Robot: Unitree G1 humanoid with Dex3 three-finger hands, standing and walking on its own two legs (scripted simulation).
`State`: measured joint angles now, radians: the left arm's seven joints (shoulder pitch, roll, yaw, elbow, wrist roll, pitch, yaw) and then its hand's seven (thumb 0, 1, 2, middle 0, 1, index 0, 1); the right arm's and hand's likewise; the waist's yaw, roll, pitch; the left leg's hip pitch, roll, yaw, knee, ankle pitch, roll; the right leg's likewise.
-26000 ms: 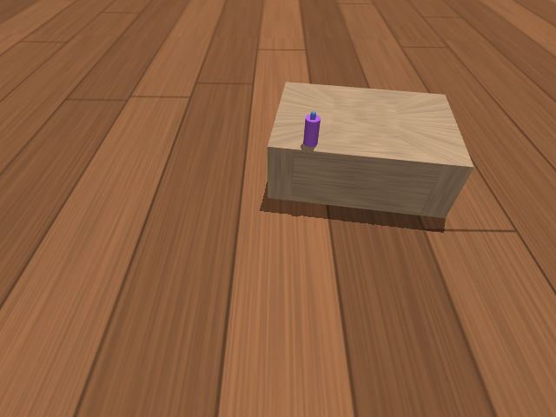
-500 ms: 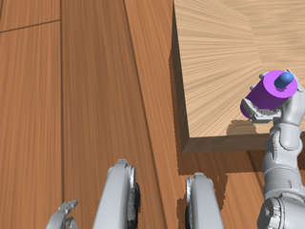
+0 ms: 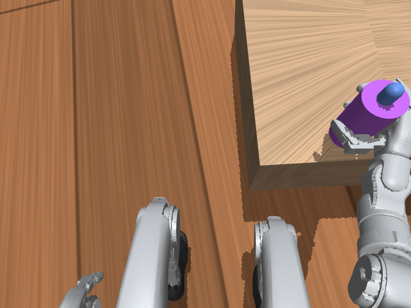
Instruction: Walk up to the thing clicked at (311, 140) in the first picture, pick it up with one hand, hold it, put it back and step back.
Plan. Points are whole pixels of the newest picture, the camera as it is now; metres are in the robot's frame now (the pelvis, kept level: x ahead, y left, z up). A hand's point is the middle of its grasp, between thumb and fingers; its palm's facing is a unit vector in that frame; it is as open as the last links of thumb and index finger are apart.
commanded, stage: lower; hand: right
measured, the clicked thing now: (367, 114) +0.48 -0.23 -0.01
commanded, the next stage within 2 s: loosen in 0.48 s
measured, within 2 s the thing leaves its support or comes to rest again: rests again in 0.34 s
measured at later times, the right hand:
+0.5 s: hand (354, 123) +0.49 -0.23 -0.06, palm faces +0.27 +0.96 -0.03, open 9.3 cm
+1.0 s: hand (357, 118) +0.49 -0.23 -0.05, palm faces +0.27 +0.96 -0.03, open 11.4 cm
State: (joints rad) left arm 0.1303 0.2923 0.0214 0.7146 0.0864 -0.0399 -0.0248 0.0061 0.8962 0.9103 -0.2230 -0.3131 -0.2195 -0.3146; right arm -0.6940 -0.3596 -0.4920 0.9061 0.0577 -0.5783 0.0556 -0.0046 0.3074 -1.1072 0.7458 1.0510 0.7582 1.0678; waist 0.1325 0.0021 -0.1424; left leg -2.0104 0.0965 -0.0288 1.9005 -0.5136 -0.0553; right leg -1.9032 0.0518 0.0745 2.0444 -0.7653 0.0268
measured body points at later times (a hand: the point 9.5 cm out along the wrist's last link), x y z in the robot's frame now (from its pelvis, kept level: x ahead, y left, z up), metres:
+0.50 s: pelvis -0.01 +0.00 -0.03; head +0.22 -0.04 +0.36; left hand +0.08 +0.29 -0.15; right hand +0.47 -0.28 -0.06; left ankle +0.12 +0.16 -0.42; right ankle +0.05 -0.12 -0.42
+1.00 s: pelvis -0.01 +0.00 -0.04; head +0.21 -0.04 +0.35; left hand +0.07 +0.29 -0.16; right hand +0.47 -0.28 -0.05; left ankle +0.12 +0.16 -0.42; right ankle +0.05 -0.12 -0.42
